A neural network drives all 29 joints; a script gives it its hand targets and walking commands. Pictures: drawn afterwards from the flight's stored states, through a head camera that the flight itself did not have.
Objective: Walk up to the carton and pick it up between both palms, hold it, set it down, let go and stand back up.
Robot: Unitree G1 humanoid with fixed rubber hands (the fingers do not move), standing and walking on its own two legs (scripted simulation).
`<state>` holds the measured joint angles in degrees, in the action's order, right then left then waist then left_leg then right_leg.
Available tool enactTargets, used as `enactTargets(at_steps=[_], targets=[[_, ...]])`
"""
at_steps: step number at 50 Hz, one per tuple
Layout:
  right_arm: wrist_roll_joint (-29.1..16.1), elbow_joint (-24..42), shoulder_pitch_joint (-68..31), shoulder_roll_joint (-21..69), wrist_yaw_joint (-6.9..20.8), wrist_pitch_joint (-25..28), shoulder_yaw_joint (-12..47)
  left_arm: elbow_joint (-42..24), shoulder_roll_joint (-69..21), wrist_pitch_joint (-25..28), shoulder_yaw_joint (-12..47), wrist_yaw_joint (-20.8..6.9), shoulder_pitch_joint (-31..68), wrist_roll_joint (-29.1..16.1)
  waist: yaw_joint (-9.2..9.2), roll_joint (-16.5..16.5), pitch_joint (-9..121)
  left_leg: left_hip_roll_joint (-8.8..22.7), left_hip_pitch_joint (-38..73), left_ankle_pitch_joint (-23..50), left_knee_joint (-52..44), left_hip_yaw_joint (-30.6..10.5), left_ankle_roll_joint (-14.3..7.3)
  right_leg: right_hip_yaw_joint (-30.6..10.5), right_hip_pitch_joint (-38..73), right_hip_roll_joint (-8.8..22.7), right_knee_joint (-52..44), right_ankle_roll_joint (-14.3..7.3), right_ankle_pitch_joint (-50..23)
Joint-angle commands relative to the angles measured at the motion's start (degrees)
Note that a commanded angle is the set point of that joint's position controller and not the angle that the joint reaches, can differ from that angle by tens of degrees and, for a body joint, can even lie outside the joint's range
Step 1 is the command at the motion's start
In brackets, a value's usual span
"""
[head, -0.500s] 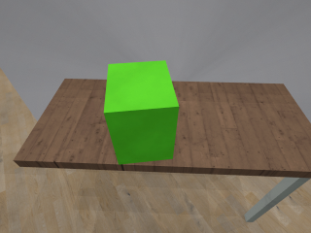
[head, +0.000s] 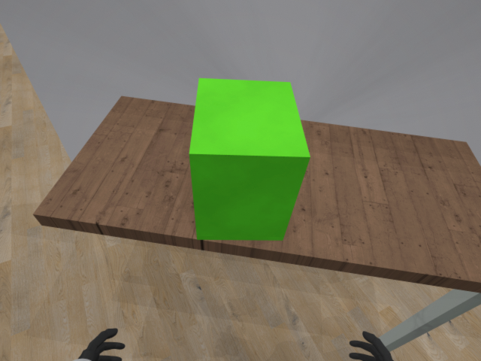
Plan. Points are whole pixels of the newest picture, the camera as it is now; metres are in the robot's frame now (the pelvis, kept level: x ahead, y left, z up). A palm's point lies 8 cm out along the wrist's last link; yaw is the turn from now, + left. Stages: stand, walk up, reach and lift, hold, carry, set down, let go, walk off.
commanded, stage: reach and lift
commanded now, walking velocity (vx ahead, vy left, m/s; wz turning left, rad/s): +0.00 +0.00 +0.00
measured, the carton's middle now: (242, 162) +0.49 +0.01 +0.05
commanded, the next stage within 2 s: none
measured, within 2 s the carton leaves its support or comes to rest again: neither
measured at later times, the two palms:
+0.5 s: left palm (96, 360) +0.16 +0.22 -0.05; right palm out of the picture +0.13 -0.22 -0.05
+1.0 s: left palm (104, 330) +0.19 +0.21 -0.02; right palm (378, 349) +0.17 -0.20 -0.02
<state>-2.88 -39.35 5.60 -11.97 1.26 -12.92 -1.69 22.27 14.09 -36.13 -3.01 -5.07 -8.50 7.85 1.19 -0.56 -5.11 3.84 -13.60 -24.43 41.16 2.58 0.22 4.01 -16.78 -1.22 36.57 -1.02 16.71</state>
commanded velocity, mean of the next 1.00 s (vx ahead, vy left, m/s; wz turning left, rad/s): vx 0.00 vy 0.00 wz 0.00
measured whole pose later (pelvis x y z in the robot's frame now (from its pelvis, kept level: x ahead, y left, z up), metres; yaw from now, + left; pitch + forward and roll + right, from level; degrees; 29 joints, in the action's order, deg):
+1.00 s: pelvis +0.02 +0.00 +0.03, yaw -1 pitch -5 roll +0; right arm -2.6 -20.4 18.6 -5.2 -1.7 4.2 -1.0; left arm 20.5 11.3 -3.8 1.4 0.9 -13.1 -4.3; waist -1.1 -0.5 -3.2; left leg 2.0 -0.1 -14.3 19.1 4.4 0.4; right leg 2.3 -5.3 -0.6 18.9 -1.0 9.0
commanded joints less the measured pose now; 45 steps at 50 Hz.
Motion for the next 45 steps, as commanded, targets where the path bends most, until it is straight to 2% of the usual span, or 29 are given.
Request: enactTargets(at_steps=[1, 2, 3, 4, 5, 6, 7, 9, 11, 12, 14, 16, 18, 20, 21, 22, 23, 24, 25, 26, 28, 32, 36, 38, 40, 41, 43, 44, 45], targets=[[1.5, 8.6, -5.8, -4.7, 1.0, 5.0, -3.6, -10.1, 5.4, 7.1, 0.2, 2.2, 14.0, -1.9, 2.09, 10.2, 10.0, 2.3, -15.0, 5.5, -10.7, 1.7, 0.8, -0.9, 11.4, -0.3, -0.8, -1.6, -10.0], [1.8, 9.5, -5.4, -4.6, 0.8, 6.1, -4.1, -9.4, 5.9, 7.9, 0.4, 2.3, 12.8, -2.6, 2.46, 8.9, 11.0, 2.3, -13.7, 7.7, -10.5, 1.6, 1.0, -0.9, 11.4, -0.2, -1.2, -1.6, -11.1], [1.7, 8.4, -4.3, -3.3, 0.4, 7.1, -4.3, -9.2, 6.3, 8.4, -0.4, 2.6, 12.4, -2.6, 1.7, 8.5, 12.7, 1.8, -10.9, 12.7, -9.2, 2.4, 1.2, -1.3, 10.8, 0.4, -2.1, -1.6, -13.8], [2.1, 9.3, -3.7, -3.5, 0.2, 7.9, -4.3, -8.7, 5.5, 8.3, 0.3, 2.6, 11.1, -3.6, 2.34, 6.9, 15.9, 1.4, -6.5, 14.1, -9.1, 2.5, 1.6, -0.9, 9.4, 0.1, -3.2, -1.4, -13.4], [2.1, 9.1, -2.1, -2.7, -0.2, 8.7, -3.8, -8.9, 5.9, 8.7, 0.5, 2.9, 9.6, -4.3, 2.27, 4.5, 16.1, 0.9, -5.1, 16.7, -9.6, 2.3, 1.4, -0.4, 9.5, -0.4, -4.0, -1.0, -14.9], [2.5, 10.0, -2.5, -3.4, -0.4, 9.4, -4.3, -8.5, 6.0, 8.7, 0.7, 3.1, 9.1, -5.0, 2.31, 3.6, 17.0, 1.0, -2.3, 18.5, -10.0, 2.2, 1.5, -0.1, 9.4, -0.4, -4.9, -0.9, -15.8], [1.6, 10.4, -0.9, -2.5, -0.8, 9.5, -3.5, -7.4, 5.6, 8.8, 0.9, 3.2, 6.3, -5.6, 1.55, 2.3, 17.2, 0.2, -0.6, 19.9, -10.3, 2.5, 1.4, -0.6, 10.8, -0.4, -6.2, -0.6, -17.5], [1.4, 10.5, 1.8, -3.2, -1.4, 10.1, -2.9, -5.8, 5.6, 9.8, 0.5, 3.1, 2.4, -6.1, 1.4, 0.6, 15.3, -1.0, 0.9, 23.4, -12.2, 2.4, 1.5, -0.9, 14.1, -0.6, -8.1, -0.2, -21.1], [1.1, 11.0, 3.4, -2.6, -2.3, 10.0, -1.7, -3.7, 4.6, 10.5, -0.3, 3.0, -0.5, -6.1, -0.68, -0.1, 10.2, -1.6, 0.9, 24.0, -14.4, 2.5, 1.7, -1.5, 15.6, -0.8, -10.5, -0.1, -20.6], [1.1, 11.2, 4.1, -2.4, -2.5, 9.8, -0.4, -0.9, 4.7, 11.0, -0.4, 2.8, -2.2, -5.6, -0.68, -2.0, 7.6, -2.3, 1.5, 24.1, -16.2, 2.5, 1.4, -2.1, 16.9, -0.4, -12.7, 0.3, -21.6], [0.8, 13.8, 5.4, -1.2, -3.0, 9.9, 0.2, -0.8, 4.6, 11.7, -1.7, 2.3, -2.1, -4.8, -1.65, -1.4, 5.3, -3.3, 1.9, 22.6, -18.2, 3.5, 1.2, -2.8, 17.0, -0.2, -14.7, 0.2, -20.7], [1.7, 14.4, 5.9, -0.5, -2.8, 10.3, 0.3, -1.0, 4.5, 13.4, -1.9, 2.5, 0.8, -4.7, -0.83, -1.9, 2.6, -3.2, 2.2, 19.0, -20.2, 3.8, 1.3, -2.6, 16.2, 0.1, -15.9, 0.2, -16.9], [1.2, 16.3, 6.9, 1.2, -2.6, 9.8, 1.4, -1.4, 3.2, 14.9, -1.1, 2.9, 1.8, -5.2, -1.39, -0.2, 0.4, -3.2, 0.6, 17.0, -21.6, 3.7, 0.5, -3.7, 16.1, 0.8, -17.0, -0.1, -13.5], [1.8, 17.7, 7.0, 1.2, -2.7, 9.9, 0.5, -3.8, 3.2, 16.8, -0.9, 3.2, 3.8, -5.5, -1.0, 1.4, 0.0, -2.5, 0.2, 14.2, -22.9, 4.0, 0.7, -3.8, 16.6, 0.7, -17.5, -0.3, -9.5], [1.8, 18.6, 8.0, 1.8, -2.6, 10.4, 0.5, -5.1, 3.6, 17.7, -1.0, 3.4, 4.8, -5.6, -0.59, 2.6, 0.1, -2.4, 0.2, 15.2, -22.6, 4.3, 0.7, -4.0, 16.0, 0.8, -17.3, -0.2, -10.0], [2.2, 20.2, 8.9, 2.1, -2.9, 11.0, -0.1, -6.0, 4.0, 18.8, -1.8, 3.5, 4.6, -5.9, -0.49, 1.9, 2.6, -2.3, 0.9, 15.1, -22.4, 4.5, 0.4, -4.5, 16.7, 1.0, -17.6, 0.2, -11.2], [2.0, 21.1, 8.5, 3.1, -2.8, 11.4, 0.1, -8.3, 4.2, 20.0, -0.8, 3.8, 4.9, -6.3, -0.28, 2.9, 3.4, -2.2, 0.9, 14.6, -23.2, 4.5, 0.2, -4.3, 17.7, 1.1, -17.1, 0.0, -11.3], [1.5, 20.7, 9.3, 3.3, -2.9, 12.0, -0.3, -7.5, 4.2, 21.0, -1.3, 4.1, 4.6, -6.1, -0.54, 4.3, 3.8, -2.0, 0.2, 13.1, -23.5, 4.4, 0.3, -3.8, 17.9, 1.0, -16.6, 0.1, -10.6], [2.1, 20.2, 10.0, 3.2, -2.9, 12.6, -0.9, -7.2, 3.8, 21.8, -0.9, 4.3, 4.4, -6.6, -0.26, 3.7, 2.9, -1.7, -0.2, 13.5, -24.2, 4.3, 0.2, -4.3, 17.2, 1.2, -17.3, 0.0, -10.2], [2.1, 19.3, 11.2, 3.8, -2.9, 13.1, -1.1, -7.0, 3.6, 22.5, -0.6, 4.5, 3.1, -6.7, 0.05, 5.0, 3.6, -1.4, -0.3, 12.2, -24.6, 3.9, 0.1, -4.1, 18.1, 1.2, -16.9, -0.1, -9.7], [2.6, 19.9, 12.0, 4.8, -3.2, 14.1, -0.7, -7.2, 4.2, 24.2, -0.4, 4.6, 2.2, -6.9, -0.56, 4.3, 3.1, -1.6, -1.8, 10.0, -25.3, 4.2, -0.3, -4.5, 19.2, 1.3, -16.9, 0.0, -7.9], [2.8, 20.8, 11.9, 4.6, -3.4, 16.2, -1.1, -6.3, 2.5, 26.7, 0.7, 4.9, -0.3, -8.8, -0.69, 3.4, 2.8, -1.3, -0.6, 11.5, -26.2, 3.1, -0.1, -4.0, 19.5, 0.8, -17.4, -0.2, -8.2], [3.1, 23.7, 11.2, 4.5, -3.6, 17.7, -0.8, -5.4, 3.1, 28.7, 0.7, 4.5, -1.5, -10.0, -1.94, -0.2, 2.6, -2.6, 1.3, 15.2, -26.2, 3.8, -0.3, -4.0, 18.9, 0.8, -19.0, 0.4, -9.5], [3.0, 24.3, 11.0, 4.8, -3.6, 18.0, -1.4, -5.1, 2.9, 30.1, 1.6, 4.5, -1.1, -11.4, -1.22, -1.3, 1.2, -2.5, 0.2, 14.8, -26.7, 3.1, -0.3, -3.8, 18.9, 0.3, -19.3, 0.3, -9.1], [3.0, 24.6, 11.5, 4.1, -3.4, 17.9, -1.4, -5.5, 3.0, 31.1, 1.5, 5.1, -0.3, -11.8, -2.11, -0.4, 1.9, -2.3, -1.6, 13.5, -27.6, 3.2, -0.3, -4.3, 19.5, 0.7, -19.4, 0.2, -8.1], [3.2, 24.9, 10.7, 3.9, -3.4, 18.0, -1.4, -5.9, 2.7, 31.6, 1.9, 5.3, -0.3, -12.1, -1.45, 0.1, 2.4, -2.2, -1.4, 12.6, -28.2, 2.8, -0.4, -4.2, 19.2, 0.4, -19.3, -0.1, -6.9], [1.5, 24.8, 10.6, 4.7, -3.0, 17.7, 0.0, -5.2, 2.2, 32.3, 2.5, 5.8, -0.2, -11.9, -2.53, 1.5, 1.1, -2.1, -1.9, 12.7, -28.3, 2.4, 0.0, -4.7, 20.0, 0.6, -19.5, -0.4, -6.5], [1.3, 24.5, 11.4, 4.9, -2.9, 17.3, 0.3, -5.3, 2.5, 32.3, 2.6, 5.8, -0.7, -11.5, -2.59, 0.9, 0.6, -2.3, -1.0, 12.6, -28.4, 2.7, -0.7, -5.2, 20.3, 1.0, -20.2, 0.0, -5.8], [0.9, 25.7, 10.7, 4.7, -3.0, 17.6, -0.1, -7.5, 2.9, 32.9, 2.4, 5.8, 0.3, -11.6, -2.09, 0.3, 0.5, -2.2, -0.4, 13.9, -28.1, 2.4, -0.4, -4.9, 19.9, 0.6, -20.3, 0.0, -7.3]])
